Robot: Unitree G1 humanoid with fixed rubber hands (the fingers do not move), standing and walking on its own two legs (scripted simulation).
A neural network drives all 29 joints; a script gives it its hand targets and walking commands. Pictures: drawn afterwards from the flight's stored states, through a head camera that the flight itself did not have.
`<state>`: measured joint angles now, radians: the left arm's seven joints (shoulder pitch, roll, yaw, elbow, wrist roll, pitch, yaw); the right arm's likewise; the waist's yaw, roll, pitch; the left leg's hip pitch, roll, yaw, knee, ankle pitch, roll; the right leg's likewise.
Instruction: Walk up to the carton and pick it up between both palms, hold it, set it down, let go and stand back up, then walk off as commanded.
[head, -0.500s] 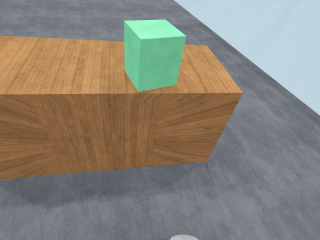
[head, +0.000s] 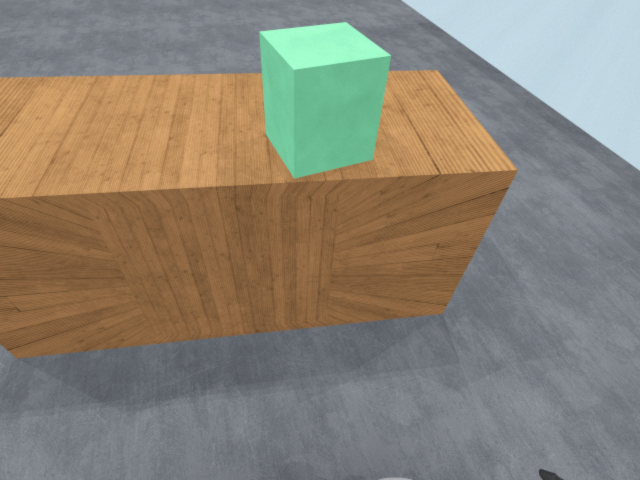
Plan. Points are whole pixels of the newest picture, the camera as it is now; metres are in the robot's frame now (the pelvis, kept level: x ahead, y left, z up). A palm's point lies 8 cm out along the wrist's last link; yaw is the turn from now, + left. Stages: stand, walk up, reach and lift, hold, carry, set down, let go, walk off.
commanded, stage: walk off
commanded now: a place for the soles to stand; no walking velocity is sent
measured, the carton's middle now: (320, 100) +0.88 -0.02 +0.04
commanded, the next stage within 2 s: stand in 0.78 s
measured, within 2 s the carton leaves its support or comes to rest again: neither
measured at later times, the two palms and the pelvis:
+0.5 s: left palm out of the picture +0.13 +0.28 -0.12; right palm out of the picture +0.10 -0.31 -0.08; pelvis +0.03 +0.00 +0.00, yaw -1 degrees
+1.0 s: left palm (92, 466) +0.16 +0.29 -0.07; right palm out of the picture +0.10 -0.30 -0.08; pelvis +0.03 +0.01 +0.03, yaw -3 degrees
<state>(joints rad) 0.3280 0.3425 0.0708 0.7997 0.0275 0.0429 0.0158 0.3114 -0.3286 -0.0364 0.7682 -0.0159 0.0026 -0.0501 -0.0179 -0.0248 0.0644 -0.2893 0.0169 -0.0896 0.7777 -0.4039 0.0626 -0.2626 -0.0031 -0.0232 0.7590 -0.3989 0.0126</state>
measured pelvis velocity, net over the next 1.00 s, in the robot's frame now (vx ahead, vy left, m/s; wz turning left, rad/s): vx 0.03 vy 0.01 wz -0.04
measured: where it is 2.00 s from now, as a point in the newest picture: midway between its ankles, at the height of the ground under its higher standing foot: outside the picture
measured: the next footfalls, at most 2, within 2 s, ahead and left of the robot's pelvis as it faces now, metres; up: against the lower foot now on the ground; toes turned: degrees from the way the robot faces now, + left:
right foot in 0.28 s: +0.08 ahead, -0.12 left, +0.00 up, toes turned -2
left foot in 0.58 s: +0.08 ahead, +0.13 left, +0.00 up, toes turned -5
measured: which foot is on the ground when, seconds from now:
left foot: down 0.00-0.32, up 0.34-0.56, down 0.58-1.00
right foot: down 0.00-0.00, up 0.02-0.26, down 0.28-0.60, up 0.62-0.86, down 0.88-1.00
